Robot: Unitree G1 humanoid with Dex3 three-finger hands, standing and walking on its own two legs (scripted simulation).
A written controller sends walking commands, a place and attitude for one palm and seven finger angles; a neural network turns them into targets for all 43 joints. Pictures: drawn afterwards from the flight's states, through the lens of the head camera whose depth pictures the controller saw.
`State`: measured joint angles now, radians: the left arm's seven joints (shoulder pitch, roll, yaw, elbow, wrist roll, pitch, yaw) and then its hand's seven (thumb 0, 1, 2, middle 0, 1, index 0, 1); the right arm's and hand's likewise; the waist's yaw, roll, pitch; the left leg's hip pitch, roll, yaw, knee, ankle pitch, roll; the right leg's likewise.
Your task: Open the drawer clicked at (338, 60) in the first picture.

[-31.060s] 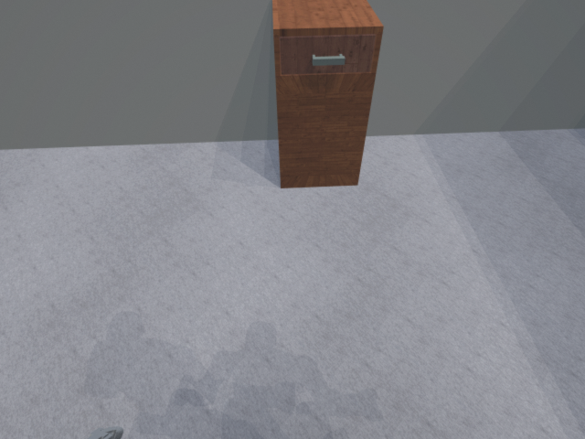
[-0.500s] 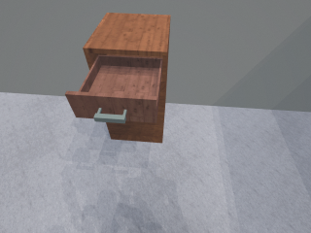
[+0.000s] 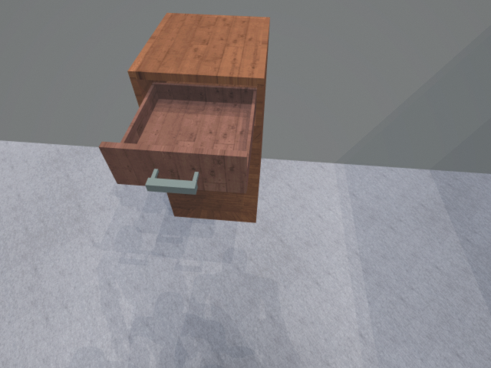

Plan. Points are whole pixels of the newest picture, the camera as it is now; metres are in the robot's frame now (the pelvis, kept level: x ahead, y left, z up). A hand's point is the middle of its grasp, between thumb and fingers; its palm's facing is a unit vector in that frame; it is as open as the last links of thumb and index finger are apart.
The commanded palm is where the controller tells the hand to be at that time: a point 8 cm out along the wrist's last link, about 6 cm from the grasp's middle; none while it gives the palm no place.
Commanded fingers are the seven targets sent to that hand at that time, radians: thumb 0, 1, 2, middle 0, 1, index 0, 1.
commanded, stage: look to check the result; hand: left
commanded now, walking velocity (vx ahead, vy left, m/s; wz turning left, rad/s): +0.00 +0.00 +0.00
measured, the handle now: (173, 179) +0.54 +0.22 -0.09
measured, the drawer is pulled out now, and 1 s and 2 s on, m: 0.30 0.30 0.30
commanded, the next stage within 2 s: stand and wait in 0.36 s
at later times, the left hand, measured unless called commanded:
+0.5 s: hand out of the picture +0.00 +0.16 -0.17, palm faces +0.07 -0.98 -0.18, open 7.4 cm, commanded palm none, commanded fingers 0.00 0.90 0.90 -0.20 -0.30 -0.20 -0.30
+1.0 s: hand out of the picture +0.01 +0.15 -0.17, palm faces +0.07 -0.98 -0.18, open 7.4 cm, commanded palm none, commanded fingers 0.00 0.90 0.90 -0.20 -0.30 -0.20 -0.30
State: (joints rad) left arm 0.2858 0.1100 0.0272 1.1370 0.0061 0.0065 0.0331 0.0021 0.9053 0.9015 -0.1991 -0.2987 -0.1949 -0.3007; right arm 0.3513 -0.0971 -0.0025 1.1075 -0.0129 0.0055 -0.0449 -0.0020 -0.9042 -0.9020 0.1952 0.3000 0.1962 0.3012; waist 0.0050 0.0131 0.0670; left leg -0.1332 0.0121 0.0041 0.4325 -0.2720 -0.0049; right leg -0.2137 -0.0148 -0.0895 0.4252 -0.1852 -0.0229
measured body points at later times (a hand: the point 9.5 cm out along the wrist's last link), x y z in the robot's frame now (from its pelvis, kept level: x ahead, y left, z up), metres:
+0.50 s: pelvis +0.01 -0.01 +0.00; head +0.03 -0.01 +0.45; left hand +0.00 +0.21 -0.16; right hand -0.01 -0.21 -0.17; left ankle -0.02 +0.12 -0.74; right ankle +0.03 -0.11 -0.74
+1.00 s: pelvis +0.02 -0.01 +0.00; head +0.04 -0.02 +0.45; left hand +0.00 +0.20 -0.16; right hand -0.01 -0.21 -0.16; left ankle -0.02 +0.12 -0.74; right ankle +0.03 -0.11 -0.74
